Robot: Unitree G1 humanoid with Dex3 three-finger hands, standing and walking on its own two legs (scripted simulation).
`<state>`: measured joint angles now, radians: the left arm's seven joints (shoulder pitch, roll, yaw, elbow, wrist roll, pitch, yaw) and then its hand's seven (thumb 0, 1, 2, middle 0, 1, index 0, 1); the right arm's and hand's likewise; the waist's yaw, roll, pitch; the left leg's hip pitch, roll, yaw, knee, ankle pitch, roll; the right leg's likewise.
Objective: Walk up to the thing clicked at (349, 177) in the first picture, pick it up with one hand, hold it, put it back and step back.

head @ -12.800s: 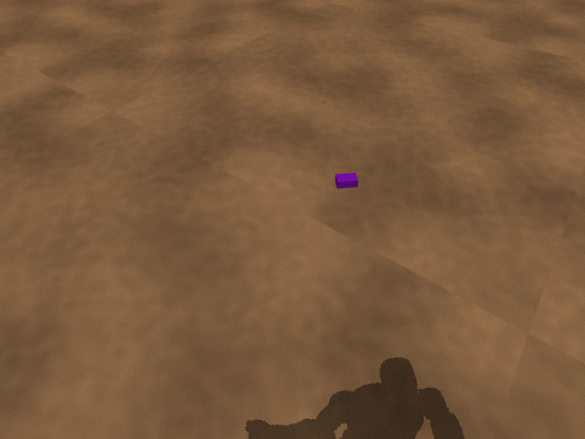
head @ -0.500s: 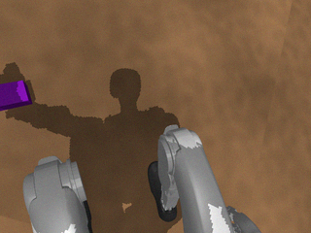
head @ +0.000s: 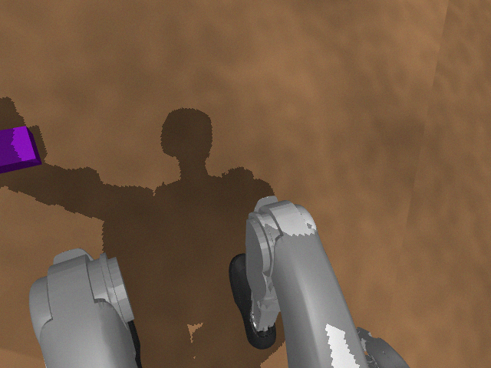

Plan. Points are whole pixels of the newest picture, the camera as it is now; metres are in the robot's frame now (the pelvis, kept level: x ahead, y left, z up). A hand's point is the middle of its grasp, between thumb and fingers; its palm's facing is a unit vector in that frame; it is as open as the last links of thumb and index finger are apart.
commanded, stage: rise first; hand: left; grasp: from above
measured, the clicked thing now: (1, 152) +0.51 +0.30 -0.30
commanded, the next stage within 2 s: none
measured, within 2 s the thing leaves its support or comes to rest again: neither
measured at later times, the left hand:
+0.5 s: hand out of the picture +0.46 +0.34 -0.17, palm faces -0.44 -0.09 -0.90, open 13.8 cm
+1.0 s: hand out of the picture +0.46 +0.34 -0.17, palm faces -0.44 -0.08 -0.89, open 13.4 cm
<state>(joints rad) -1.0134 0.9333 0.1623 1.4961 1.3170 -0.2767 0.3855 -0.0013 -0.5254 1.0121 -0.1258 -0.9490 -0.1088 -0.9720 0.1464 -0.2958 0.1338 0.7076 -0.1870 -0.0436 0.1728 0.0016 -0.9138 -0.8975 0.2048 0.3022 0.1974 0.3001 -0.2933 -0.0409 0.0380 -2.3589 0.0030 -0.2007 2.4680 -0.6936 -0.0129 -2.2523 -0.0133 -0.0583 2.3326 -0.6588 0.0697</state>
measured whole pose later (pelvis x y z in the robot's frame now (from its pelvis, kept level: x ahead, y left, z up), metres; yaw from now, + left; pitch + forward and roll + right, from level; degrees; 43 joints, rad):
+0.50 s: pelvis +0.00 +0.00 +0.00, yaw +0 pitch +33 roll -11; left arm -1.02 0.92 0.15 1.48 1.31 -0.26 0.37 0.00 -0.47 0.97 -0.17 -0.91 -0.16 -0.93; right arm 0.16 -0.30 0.13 0.70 -0.17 -0.04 0.17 0.00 -0.91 -0.90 0.20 0.30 0.20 0.30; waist -0.29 -0.03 0.02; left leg -2.36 0.00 -0.20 2.45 -0.69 -0.01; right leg -2.25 -0.02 -0.06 2.32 -0.66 0.07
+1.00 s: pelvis +0.00 +0.00 +0.00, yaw +0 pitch +32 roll -11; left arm -1.03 0.92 0.14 1.49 1.31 -0.27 0.36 0.00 -0.40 0.92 -0.23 -0.84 -0.21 -0.86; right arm 0.17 -0.30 0.14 0.69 -0.17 -0.05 0.17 0.00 -0.91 -0.89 0.20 0.30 0.20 0.30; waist -0.30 -0.03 0.03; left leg -2.36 0.00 -0.20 2.45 -0.67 -0.02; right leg -2.25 -0.02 -0.06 2.32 -0.64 0.07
